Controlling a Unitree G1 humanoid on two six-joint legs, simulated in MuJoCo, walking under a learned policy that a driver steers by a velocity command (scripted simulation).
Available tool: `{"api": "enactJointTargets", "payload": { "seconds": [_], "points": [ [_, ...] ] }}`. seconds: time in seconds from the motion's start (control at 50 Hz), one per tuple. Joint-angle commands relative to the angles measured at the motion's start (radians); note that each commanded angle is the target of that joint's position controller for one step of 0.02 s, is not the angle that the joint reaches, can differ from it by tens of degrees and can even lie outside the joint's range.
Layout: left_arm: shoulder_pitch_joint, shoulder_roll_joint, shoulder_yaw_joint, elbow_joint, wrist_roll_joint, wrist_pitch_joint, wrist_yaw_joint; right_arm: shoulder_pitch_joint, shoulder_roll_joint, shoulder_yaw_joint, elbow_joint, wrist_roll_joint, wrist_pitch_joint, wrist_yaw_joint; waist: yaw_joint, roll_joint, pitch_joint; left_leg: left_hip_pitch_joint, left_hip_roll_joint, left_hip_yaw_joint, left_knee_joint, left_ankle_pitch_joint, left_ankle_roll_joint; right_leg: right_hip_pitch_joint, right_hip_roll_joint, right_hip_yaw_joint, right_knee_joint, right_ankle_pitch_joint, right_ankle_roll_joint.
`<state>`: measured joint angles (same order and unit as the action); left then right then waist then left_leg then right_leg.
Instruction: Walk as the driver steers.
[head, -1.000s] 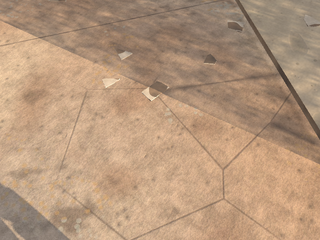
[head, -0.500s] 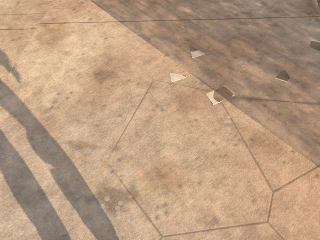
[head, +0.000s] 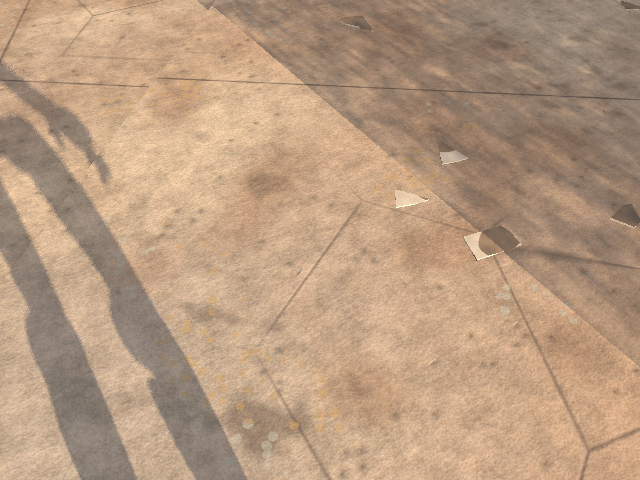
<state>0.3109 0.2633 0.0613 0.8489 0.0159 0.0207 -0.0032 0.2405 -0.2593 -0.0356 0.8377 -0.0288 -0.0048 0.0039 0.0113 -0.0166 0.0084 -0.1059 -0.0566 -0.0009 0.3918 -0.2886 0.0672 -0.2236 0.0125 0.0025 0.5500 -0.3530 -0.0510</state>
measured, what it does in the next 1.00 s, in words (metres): walks ahead: right foot, then left foot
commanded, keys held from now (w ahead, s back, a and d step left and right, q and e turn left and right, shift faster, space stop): w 1.00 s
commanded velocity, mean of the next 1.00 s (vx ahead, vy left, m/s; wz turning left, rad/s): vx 0.46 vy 0.00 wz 0.02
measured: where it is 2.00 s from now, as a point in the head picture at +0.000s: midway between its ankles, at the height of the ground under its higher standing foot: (344, 279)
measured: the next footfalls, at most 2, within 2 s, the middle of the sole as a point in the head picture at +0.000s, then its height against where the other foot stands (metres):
right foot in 0.40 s outside the picture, level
left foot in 0.94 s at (305, 426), level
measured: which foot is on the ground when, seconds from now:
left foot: down 0.00-0.40, up 0.42-0.92, down 0.94-1.00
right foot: up 0.00-0.38, down 0.40-0.96, up 0.98-1.00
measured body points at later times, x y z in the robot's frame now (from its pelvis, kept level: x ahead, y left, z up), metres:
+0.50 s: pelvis +0.22 -0.05 -0.01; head +0.25 -0.06 +0.44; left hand +0.36 +0.21 -0.12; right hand +0.21 -0.30 -0.16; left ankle +0.06 +0.08 -0.65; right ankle +0.29 -0.12 -0.74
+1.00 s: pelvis +0.51 -0.01 -0.01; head +0.54 +0.00 +0.43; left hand +0.46 +0.23 -0.16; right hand +0.68 -0.25 -0.12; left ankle +0.60 +0.06 -0.74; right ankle +0.33 -0.12 -0.68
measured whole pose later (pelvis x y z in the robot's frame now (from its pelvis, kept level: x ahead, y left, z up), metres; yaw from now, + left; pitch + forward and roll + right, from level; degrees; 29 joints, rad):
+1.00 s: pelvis +0.51 -0.01 -0.01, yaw +0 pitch +0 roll -1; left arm 0.41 0.22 0.03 1.02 0.01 -0.07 0.00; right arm 0.06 -0.22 -0.03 0.86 -0.04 -0.08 0.01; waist 0.04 -0.01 0.07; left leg -0.43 -0.02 0.10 0.56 -0.14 0.10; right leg -0.12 0.03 -0.02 0.92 -0.44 -0.07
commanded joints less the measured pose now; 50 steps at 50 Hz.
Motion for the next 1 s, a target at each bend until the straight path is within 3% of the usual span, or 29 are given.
{"api": "enactJointTargets", "payload": {
  "seconds": [0.02, 0.04, 0.06, 0.1, 0.2, 0.3, 0.34, 0.36, 0.38, 0.4, 0.42, 0.44, 0.46, 0.48, 0.52, 0.58, 0.7, 0.74, 0.82, 0.88, 0.9, 0.92, 0.94, 0.96, 0.98, 1.0],
  "points": [
    [-0.256, 0.114, 0.020, -0.161, 0.017, -0.043, -0.002, 0.221, -0.227, -0.057, 0.040, -0.002, -0.030, -0.019, -0.132, 0.144, 0.174, 0.211, 0.443, -0.585, -0.321, -0.409, 0.208, -0.588, -0.034, 0.016, 0.290, -0.123, -0.024],
    [-0.210, 0.121, 0.026, -0.134, 0.007, -0.048, -0.014, 0.152, -0.169, -0.040, 0.026, 0.005, -0.039, -0.015, -0.080, 0.112, 0.179, 0.205, 0.379, -0.507, -0.319, -0.363, 0.191, -0.578, -0.053, 0.033, 0.332, -0.053, -0.020],
    [-0.164, 0.121, 0.026, -0.106, 0.004, -0.052, -0.024, 0.114, -0.141, -0.032, 0.019, 0.006, -0.047, -0.011, -0.054, 0.120, 0.161, 0.206, 0.328, -0.420, -0.325, -0.267, 0.159, -0.556, -0.064, 0.029, 0.346, -0.003, -0.011],
    [-0.146, 0.114, 0.026, -0.084, 0.022, -0.051, -0.039, 0.113, -0.117, -0.023, 0.028, 0.008, -0.063, -0.010, -0.040, 0.128, 0.118, 0.204, 0.266, -0.294, -0.317, -0.047, 0.138, -0.521, -0.072, -0.006, 0.391, 0.075, 0.011],
    [-0.279, 0.060, 0.004, -0.133, 0.022, -0.046, -0.053, 0.191, -0.107, -0.017, 0.088, 0.014, -0.076, -0.002, -0.059, 0.116, 0.130, 0.129, 0.227, -0.156, -0.298, 0.282, 0.139, -0.501, -0.076, -0.062, 0.300, 0.201, 0.052],
    [-0.360, 0.056, -0.008, -0.175, 0.015, -0.045, -0.050, 0.231, -0.141, -0.019, 0.132, 0.013, -0.080, -0.010, -0.064, 0.120, 0.142, 0.130, 0.265, -0.121, -0.270, 0.490, 0.119, -0.359, -0.046, -0.094, 0.095, 0.237, 0.002],
    [-0.289, 0.070, 0.000, -0.157, 0.014, -0.048, -0.036, 0.205, -0.155, -0.020, 0.139, 0.012, -0.080, -0.015, -0.019, 0.122, 0.104, 0.150, 0.272, -0.093, -0.173, 0.740, 0.093, -0.229, -0.007, -0.108, 0.051, 0.196, -0.036],
    [-0.197, 0.089, 0.010, -0.129, 0.013, -0.052, -0.025, 0.198, -0.167, -0.023, 0.144, 0.009, -0.078, -0.016, 0.025, 0.119, 0.046, 0.158, 0.264, -0.074, -0.048, 0.904, 0.076, -0.113, 0.027, -0.117, 0.031, 0.168, -0.053],
    [-0.033, 0.108, 0.022, -0.072, 0.015, -0.060, -0.013, 0.188, -0.169, -0.024, 0.147, 0.011, -0.072, -0.016, 0.098, 0.090, -0.044, 0.115, 0.228, -0.037, 0.152, 0.948, 0.057, 0.086, 0.053, -0.127, -0.033, 0.185, -0.075],
    [0.134, 0.167, 0.041, -0.029, 0.035, -0.071, 0.002, 0.194, -0.144, -0.014, 0.134, 0.013, -0.073, -0.014, 0.158, 0.032, -0.148, -0.071, 0.181, -0.011, 0.424, 0.697, 0.041, 0.344, -0.083, 0.020, -0.061, 0.079, -0.111],
    [0.216, 0.290, 0.067, -0.016, 0.052, -0.075, 0.005, 0.304, -0.007, 0.014, 0.104, 0.041, -0.074, -0.004, 0.107, -0.235, -0.304, -0.387, 0.002, 0.035, 0.823, -0.018, -0.006, 0.588, -0.408, 0.548, -0.175, -0.150, -0.229],
    [0.163, 0.241, 0.056, -0.012, 0.011, -0.069, -0.006, 0.247, -0.110, -0.014, 0.116, 0.014, -0.077, -0.003, 0.105, -0.125, -0.272, -0.465, -0.015, -0.107, 0.920, -0.189, 0.021, 0.479, -0.412, 0.750, -0.321, -0.188, -0.235],
    [0.035, 0.194, 0.042, -0.022, 0.000, -0.070, -0.007, 0.168, -0.121, -0.023, 0.089, 0.013, -0.076, 0.001, 0.044, -0.085, -0.099, -0.509, 0.056, -0.098, 0.932, -0.100, 0.034, 0.327, -0.381, 0.565, -0.320, -0.206, -0.210],
    [-0.037, 0.125, 0.024, -0.032, 0.001, -0.077, -0.013, 0.128, -0.106, -0.017, 0.082, 0.012, -0.082, 0.008, 0.023, -0.027, -0.023, -0.486, 0.098, -0.080, 0.873, -0.022, 0.037, 0.195, -0.335, 0.438, -0.351, -0.100, -0.192],
    [-0.071, 0.074, 0.006, -0.012, 0.000, -0.092, -0.011, 0.146, -0.067, -0.010, 0.095, -0.004, -0.063, 0.016, -0.033, -0.056, 0.027, -0.397, 0.146, -0.059, 0.778, 0.019, 0.023, 0.052, -0.246, 0.261, -0.391, 0.073, -0.145],
    [-0.012, 0.073, 0.004, 0.028, -0.004, -0.116, -0.012, 0.123, -0.041, -0.006, 0.094, -0.009, -0.039, 0.031, -0.047, -0.048, 0.034, -0.402, 0.159, -0.026, 0.726, 0.059, -0.001, 0.022, -0.221, 0.166, -0.430, 0.214, -0.161],
    [0.091, 0.069, -0.002, 0.086, -0.011, -0.121, -0.010, -0.141, -0.028, 0.002, 0.007, -0.006, -0.037, 0.039, -0.001, -0.025, 0.099, -0.550, 0.174, 0.031, 0.429, 0.264, -0.053, 0.099, -0.180, 0.063, -0.469, 0.341, -0.157],
    [0.121, 0.075, -0.003, 0.101, -0.010, -0.123, -0.007, -0.209, -0.014, 0.010, -0.013, -0.001, -0.041, 0.041, 0.018, -0.031, 0.099, -0.515, 0.152, 0.055, 0.320, 0.318, -0.052, 0.121, -0.174, 0.036, -0.458, 0.405, -0.148],
    [0.179, 0.082, -0.005, 0.136, -0.001, -0.118, 0.004, -0.293, -0.027, 0.010, -0.047, 0.000, -0.045, 0.035, 0.040, -0.036, 0.103, -0.504, 0.123, 0.068, 0.209, 0.303, -0.024, 0.252, -0.215, 0.033, -0.413, 0.553, -0.144],
    [0.159, 0.100, -0.001, 0.148, 0.008, -0.109, 0.015, -0.256, -0.048, 0.000, -0.046, 0.000, -0.055, 0.028, 0.006, -0.047, 0.078, -0.419, 0.080, 0.080, 0.150, 0.182, 0.021, 0.337, -0.239, 0.021, -0.303, 0.798, -0.125],
    [0.146, 0.110, 0.001, 0.150, 0.012, -0.107, 0.017, -0.179, -0.062, -0.009, -0.023, -0.001, -0.060, 0.021, -0.028, -0.057, 0.036, -0.319, 0.047, 0.092, 0.131, 0.136, 0.040, 0.344, -0.233, 0.010, -0.205, 0.937, -0.112],
    [0.135, 0.112, 0.001, 0.151, 0.010, -0.101, 0.015, -0.030, -0.079, -0.021, 0.026, -0.005, -0.069, 0.012, -0.092, -0.039, -0.043, -0.144, 0.016, 0.108, 0.068, 0.151, 0.066, 0.318, -0.203, -0.018, -0.030, 0.984, -0.094],
    [0.131, 0.095, -0.007, 0.136, 0.004, -0.102, 0.013, 0.150, -0.131, -0.040, 0.075, -0.025, -0.079, 0.000, -0.156, -0.004, -0.152, 0.122, 0.115, 0.005, 0.065, 0.134, 0.109, 0.153, -0.166, -0.043, 0.210, 0.790, -0.077],
    [0.226, -0.008, -0.030, 0.101, -0.039, -0.105, 0.000, 0.267, -0.245, -0.073, 0.086, -0.046, -0.076, -0.010, -0.135, 0.215, -0.311, 0.444, 0.429, -0.468, 0.021, 0.000, 0.235, -0.212, -0.013, -0.108, 0.611, 0.268, -0.021],
    [0.205, 0.064, -0.008, 0.117, -0.019, -0.103, 0.005, 0.223, -0.217, -0.069, 0.089, -0.008, -0.063, 0.000, -0.125, 0.172, -0.323, 0.429, 0.476, -0.696, -0.102, 0.020, 0.265, -0.351, 0.057, 0.021, 0.760, -0.163, -0.033],
    [0.113, 0.088, 0.004, 0.093, -0.011, -0.103, 0.006, 0.110, -0.174, -0.059, 0.077, 0.012, -0.060, 0.002, -0.080, 0.106, -0.152, 0.291, 0.428, -0.517, -0.109, 0.008, 0.232, -0.416, -0.012, 0.060, 0.776, -0.079, -0.044]
  ]
}}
